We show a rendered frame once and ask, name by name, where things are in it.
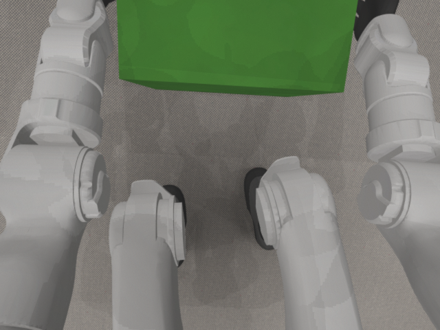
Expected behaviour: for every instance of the left robot forearm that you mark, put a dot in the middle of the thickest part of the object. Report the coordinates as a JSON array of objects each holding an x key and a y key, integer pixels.
[{"x": 69, "y": 79}]

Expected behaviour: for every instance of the robot right shin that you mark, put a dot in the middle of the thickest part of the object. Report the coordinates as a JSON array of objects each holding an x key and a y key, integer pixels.
[{"x": 293, "y": 162}]

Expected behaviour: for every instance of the right robot forearm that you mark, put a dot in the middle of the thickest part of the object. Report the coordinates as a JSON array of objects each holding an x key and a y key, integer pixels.
[{"x": 395, "y": 84}]

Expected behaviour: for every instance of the right robot hand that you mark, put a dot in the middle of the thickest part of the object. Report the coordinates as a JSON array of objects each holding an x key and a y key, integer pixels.
[{"x": 370, "y": 9}]

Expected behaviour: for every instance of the robot right upper arm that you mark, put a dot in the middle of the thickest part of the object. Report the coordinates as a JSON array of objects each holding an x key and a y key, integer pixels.
[{"x": 402, "y": 198}]

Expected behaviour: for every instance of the left robot thigh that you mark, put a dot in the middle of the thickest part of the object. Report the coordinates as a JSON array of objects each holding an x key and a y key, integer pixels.
[{"x": 145, "y": 292}]

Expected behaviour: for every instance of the carton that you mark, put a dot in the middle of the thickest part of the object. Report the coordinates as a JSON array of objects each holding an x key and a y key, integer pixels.
[{"x": 254, "y": 47}]

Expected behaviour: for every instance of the robot left upper arm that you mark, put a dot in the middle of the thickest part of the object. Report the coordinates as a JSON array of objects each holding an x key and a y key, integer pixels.
[{"x": 48, "y": 194}]

